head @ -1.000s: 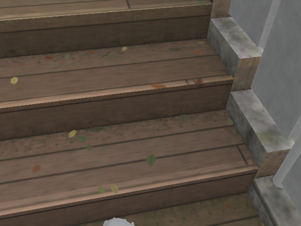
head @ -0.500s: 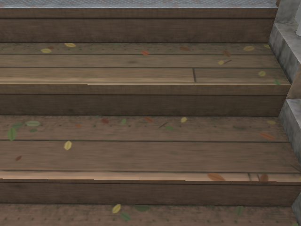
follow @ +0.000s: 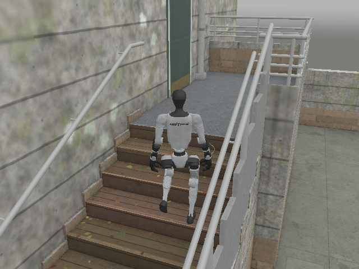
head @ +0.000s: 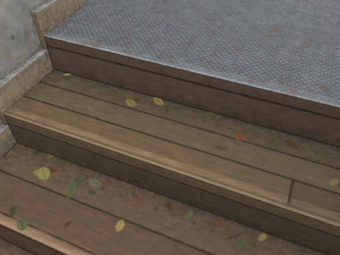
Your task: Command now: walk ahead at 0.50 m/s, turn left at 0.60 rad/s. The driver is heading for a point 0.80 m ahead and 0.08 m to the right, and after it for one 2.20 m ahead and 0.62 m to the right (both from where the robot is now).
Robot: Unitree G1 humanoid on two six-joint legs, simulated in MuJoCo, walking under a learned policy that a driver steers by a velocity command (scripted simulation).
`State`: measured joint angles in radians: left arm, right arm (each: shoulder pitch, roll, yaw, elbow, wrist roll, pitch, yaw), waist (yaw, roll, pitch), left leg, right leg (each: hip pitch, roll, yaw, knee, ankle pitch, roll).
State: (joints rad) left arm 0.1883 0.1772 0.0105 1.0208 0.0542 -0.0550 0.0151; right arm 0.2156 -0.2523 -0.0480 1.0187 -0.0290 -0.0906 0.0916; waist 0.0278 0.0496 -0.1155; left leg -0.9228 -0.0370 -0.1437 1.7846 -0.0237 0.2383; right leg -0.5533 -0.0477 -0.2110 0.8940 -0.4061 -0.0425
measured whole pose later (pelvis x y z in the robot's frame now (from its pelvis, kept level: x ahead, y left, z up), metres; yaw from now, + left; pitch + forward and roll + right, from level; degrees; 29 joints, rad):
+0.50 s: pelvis +0.31 +0.07 +0.07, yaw +8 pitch +5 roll +3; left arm 0.59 0.04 -0.03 1.19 0.07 -0.13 -0.10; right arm -0.14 -0.08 0.07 0.78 -0.04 -0.01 0.06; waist 0.06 -0.03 -0.06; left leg -1.01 0.03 0.19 1.35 -0.43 0.12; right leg 0.01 -0.20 -0.07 0.66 -0.14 -0.05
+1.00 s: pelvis +0.59 +0.05 +0.22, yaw -6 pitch +6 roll +0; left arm -0.06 0.10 -0.06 0.79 0.02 0.01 -0.09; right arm 0.44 -0.08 0.04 1.12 -0.11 -0.11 0.08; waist -0.04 0.04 -0.12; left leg 0.05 0.12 0.36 0.23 -0.34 -0.03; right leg -1.12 -0.07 -0.07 1.50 -0.43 -0.19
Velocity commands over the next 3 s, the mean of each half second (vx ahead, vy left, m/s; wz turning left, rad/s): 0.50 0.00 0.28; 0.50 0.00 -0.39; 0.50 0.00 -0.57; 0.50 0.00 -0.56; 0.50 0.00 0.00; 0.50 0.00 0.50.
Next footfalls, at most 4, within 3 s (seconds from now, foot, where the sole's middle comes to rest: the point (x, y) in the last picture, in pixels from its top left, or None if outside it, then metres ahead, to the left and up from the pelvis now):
0.42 left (125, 254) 0.48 0.19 -0.55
1.00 right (209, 155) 0.76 -0.08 -0.39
1.56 left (182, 50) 1.16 0.02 -0.22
2.24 right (277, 41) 1.24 -0.37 -0.22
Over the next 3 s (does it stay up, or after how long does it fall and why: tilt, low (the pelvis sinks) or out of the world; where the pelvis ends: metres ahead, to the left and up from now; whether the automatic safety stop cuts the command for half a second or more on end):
stays up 1.58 -0.43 0.56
